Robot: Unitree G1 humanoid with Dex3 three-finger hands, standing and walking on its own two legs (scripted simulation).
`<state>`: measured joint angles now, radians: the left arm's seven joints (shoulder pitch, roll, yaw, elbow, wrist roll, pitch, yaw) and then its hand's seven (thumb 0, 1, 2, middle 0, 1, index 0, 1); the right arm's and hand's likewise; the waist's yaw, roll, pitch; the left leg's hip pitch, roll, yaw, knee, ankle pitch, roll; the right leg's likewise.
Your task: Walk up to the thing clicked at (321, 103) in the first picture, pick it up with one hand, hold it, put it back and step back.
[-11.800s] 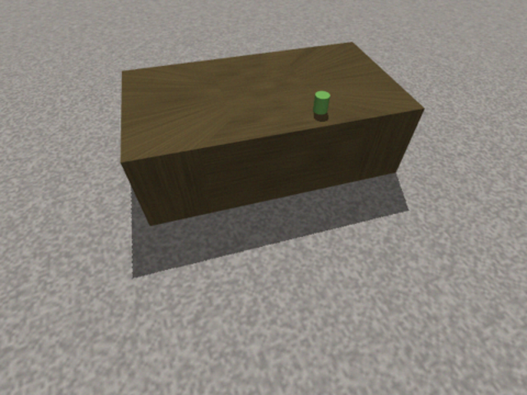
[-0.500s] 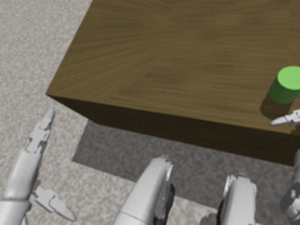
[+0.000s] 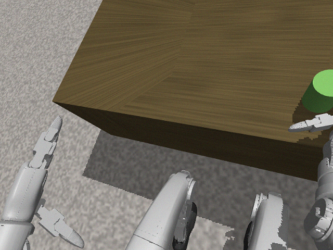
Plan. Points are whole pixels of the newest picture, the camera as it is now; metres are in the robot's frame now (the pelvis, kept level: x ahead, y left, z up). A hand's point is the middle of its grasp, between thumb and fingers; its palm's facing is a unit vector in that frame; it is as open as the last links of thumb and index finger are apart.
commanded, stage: close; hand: right
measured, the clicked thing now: (323, 92) +0.53 -0.21 -0.07
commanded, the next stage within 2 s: settle in 0.48 s
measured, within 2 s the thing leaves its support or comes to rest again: leaves its support in 0.74 s
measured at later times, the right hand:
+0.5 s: hand (320, 98) +0.50 -0.20 -0.06, palm faces +0.16 +0.99 +0.02, open 9.6 cm
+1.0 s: hand out of the picture +0.50 -0.21 -0.02, palm faces +0.16 +0.99 +0.01, open 9.7 cm
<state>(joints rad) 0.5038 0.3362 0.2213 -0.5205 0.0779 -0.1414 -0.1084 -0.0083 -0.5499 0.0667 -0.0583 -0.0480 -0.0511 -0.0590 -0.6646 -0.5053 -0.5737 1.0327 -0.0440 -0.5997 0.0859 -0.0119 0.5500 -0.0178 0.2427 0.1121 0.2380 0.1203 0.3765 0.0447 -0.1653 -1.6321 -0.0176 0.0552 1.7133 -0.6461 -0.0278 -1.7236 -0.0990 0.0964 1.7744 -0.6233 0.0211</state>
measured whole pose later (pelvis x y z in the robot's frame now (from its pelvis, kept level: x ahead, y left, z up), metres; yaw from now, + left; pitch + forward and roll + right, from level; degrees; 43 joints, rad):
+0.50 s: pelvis +0.00 +0.00 +0.00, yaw +0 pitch +32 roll +6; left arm 0.51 0.35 0.23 -0.55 0.07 -0.13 -0.11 -0.01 -0.54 0.06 -0.06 -0.05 -0.05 -0.05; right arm -0.69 -0.54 -0.58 1.06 -0.05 -0.58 0.08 -0.01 0.24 -0.57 0.89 0.74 0.92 0.76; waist 0.39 0.05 -0.16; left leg -1.64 -0.02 0.06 1.72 -0.64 -0.02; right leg -1.73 -0.10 0.10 1.78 -0.61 0.02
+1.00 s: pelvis +0.00 +0.00 +0.02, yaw +0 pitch +30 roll +6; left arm 0.50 0.34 0.21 -0.49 0.06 -0.12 -0.09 -0.01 -0.54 0.07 -0.07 -0.05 -0.06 -0.06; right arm -0.67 -0.53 -0.55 1.00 -0.03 -0.52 0.10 0.00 0.42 -1.05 0.78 1.09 0.80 1.11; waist 0.36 0.04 -0.16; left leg -1.56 -0.02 0.06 1.64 -0.62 -0.03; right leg -1.65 -0.10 0.09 1.70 -0.60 0.02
